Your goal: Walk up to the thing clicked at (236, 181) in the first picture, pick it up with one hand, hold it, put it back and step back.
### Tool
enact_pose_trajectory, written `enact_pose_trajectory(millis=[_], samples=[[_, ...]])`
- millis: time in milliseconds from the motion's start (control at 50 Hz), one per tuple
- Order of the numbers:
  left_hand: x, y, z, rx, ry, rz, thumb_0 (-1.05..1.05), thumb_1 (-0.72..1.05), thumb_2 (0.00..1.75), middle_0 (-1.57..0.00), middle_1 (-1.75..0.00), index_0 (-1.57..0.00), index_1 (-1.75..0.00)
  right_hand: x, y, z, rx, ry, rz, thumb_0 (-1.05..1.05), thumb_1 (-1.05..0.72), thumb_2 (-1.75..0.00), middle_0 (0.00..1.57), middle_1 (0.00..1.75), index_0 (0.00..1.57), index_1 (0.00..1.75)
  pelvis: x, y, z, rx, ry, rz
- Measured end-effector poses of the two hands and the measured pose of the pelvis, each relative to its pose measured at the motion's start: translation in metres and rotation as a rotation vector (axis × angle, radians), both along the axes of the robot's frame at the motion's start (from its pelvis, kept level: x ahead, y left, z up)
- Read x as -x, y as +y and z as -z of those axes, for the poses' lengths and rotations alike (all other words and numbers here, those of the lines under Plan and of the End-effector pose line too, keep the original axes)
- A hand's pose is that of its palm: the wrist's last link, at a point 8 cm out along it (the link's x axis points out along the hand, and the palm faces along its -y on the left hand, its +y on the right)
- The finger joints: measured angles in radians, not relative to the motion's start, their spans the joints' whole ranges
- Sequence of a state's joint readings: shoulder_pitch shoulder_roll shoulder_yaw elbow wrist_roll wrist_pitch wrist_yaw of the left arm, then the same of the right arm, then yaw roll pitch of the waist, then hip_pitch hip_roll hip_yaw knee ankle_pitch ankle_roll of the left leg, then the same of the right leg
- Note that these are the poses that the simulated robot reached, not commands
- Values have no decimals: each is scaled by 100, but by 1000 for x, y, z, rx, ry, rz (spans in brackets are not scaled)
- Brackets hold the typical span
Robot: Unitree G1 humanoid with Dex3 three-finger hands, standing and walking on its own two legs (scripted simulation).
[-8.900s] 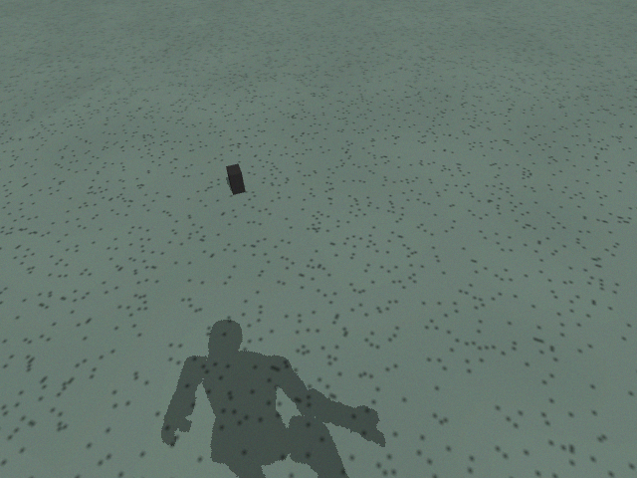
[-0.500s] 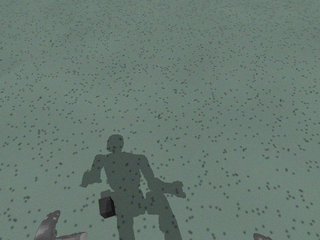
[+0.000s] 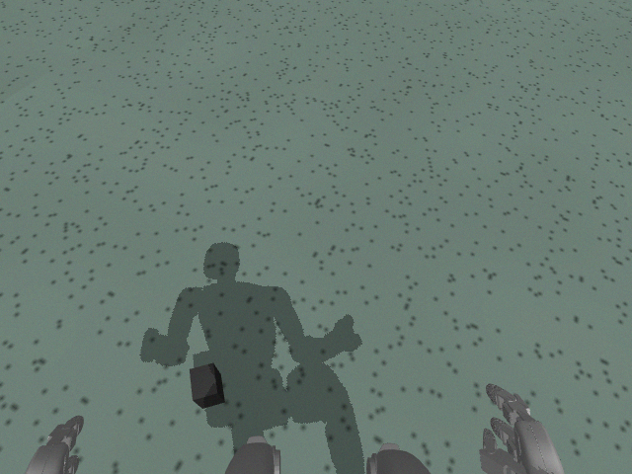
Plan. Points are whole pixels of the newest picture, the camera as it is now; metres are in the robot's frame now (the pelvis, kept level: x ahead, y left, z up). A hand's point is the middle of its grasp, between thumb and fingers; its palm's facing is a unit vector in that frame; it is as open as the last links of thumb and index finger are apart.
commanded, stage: go down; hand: left
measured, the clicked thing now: (207, 386) +0.37 +0.29 -0.64
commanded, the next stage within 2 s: none
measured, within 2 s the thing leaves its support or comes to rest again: neither
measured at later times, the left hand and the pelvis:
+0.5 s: hand (66, 444) +0.20 +0.38 -0.19, palm faces +0.30 -0.91 -0.27, open 17.3 cm; pelvis -0.03 +0.00 -0.12, yaw -1 degrees
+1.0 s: hand (49, 430) +0.22 +0.45 -0.25, palm faces +0.36 -0.92 -0.15, open 17.5 cm; pelvis -0.08 -0.01 -0.24, yaw -5 degrees
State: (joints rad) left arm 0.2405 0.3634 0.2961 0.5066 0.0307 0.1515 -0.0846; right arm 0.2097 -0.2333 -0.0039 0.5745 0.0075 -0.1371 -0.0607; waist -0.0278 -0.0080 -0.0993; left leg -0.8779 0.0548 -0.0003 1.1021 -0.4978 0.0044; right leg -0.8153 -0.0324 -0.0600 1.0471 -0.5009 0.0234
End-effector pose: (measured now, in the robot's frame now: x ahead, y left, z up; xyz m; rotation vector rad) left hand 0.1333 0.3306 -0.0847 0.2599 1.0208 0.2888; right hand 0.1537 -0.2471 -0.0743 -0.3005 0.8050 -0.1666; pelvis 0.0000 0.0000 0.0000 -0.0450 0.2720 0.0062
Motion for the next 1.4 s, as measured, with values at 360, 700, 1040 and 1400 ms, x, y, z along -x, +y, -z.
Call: enact_pose_trajectory(millis=[360,700,1040,1400], samples=[[-8,53,48,-3,-221,-48,0,-55,8,-12,-13,-12,-14,0,-5,67,57,15,-88,1,-86,-88,20,30,21,30,19,-1,67,7,149,6],[-36,125,118,6,-554,-64,-1,-59,10,-7,-12,-8,-12,21,-17,197,130,165,-165,1,-90,-89,20,30,21,30,52,-5,176,36,286,24],[-50,159,157,22,-709,-71,-1,-60,8,-5,-11,-8,-10,57,-26,263,200,234,-194,1,-90,-89,21,30,21,30,77,-6,243,61,288,51],[-50,177,186,21,-812,-91,-1,-60,10,-4,-12,-7,-10,62,-30,304,251,242,-238,1,-90,-90,21,30,21,30,87,-5,289,72,263,72]])
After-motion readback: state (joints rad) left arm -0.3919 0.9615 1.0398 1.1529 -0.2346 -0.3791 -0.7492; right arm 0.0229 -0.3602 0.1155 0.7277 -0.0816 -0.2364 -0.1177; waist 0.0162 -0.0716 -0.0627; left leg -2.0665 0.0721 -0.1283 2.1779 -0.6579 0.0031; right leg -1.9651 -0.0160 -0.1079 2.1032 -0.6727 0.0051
